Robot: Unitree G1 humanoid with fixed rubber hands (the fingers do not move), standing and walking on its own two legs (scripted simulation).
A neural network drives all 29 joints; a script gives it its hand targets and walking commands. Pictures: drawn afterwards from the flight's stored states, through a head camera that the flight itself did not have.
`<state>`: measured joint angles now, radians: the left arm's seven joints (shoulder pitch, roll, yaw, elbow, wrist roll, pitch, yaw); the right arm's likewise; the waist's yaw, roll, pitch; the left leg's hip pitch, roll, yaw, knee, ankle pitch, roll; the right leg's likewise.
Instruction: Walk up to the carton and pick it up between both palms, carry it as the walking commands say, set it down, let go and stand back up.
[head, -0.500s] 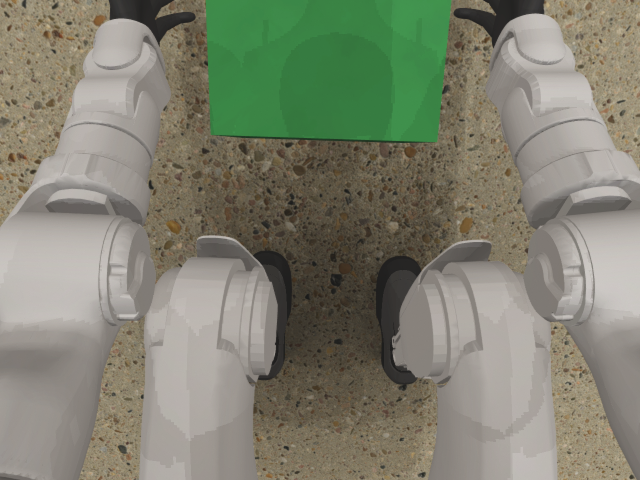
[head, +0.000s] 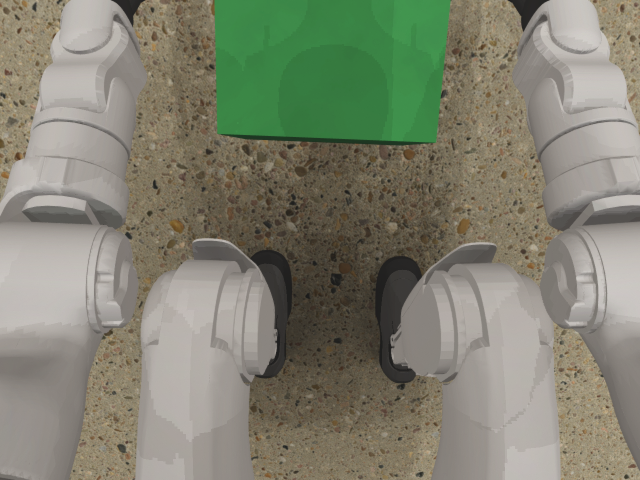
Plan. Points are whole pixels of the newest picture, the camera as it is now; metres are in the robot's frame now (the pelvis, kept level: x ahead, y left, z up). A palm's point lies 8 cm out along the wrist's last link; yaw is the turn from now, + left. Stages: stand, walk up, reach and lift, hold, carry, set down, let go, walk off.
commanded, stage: set down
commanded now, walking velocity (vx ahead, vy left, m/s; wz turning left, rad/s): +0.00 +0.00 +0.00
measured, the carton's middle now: (329, 31) +0.55 +0.02 -0.27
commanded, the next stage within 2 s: let go in 1.28 s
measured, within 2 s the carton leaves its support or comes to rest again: neither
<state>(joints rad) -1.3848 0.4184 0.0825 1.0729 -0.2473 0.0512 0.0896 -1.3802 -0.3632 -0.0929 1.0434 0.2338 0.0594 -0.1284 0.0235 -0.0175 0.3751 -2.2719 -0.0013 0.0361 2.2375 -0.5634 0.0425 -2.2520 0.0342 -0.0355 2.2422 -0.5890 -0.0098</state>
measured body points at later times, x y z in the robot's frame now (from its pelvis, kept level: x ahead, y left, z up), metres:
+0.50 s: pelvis +0.01 +0.00 +0.11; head +0.34 +0.01 +0.41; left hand +0.55 +0.24 -0.01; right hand +0.57 -0.18 -0.01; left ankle +0.11 +0.11 -0.32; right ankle +0.11 -0.11 -0.32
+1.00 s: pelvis +0.03 +0.00 +0.25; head +0.34 +0.02 +0.58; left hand +0.55 +0.25 +0.15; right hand +0.57 -0.19 +0.15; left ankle +0.11 +0.11 -0.32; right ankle +0.11 -0.11 -0.32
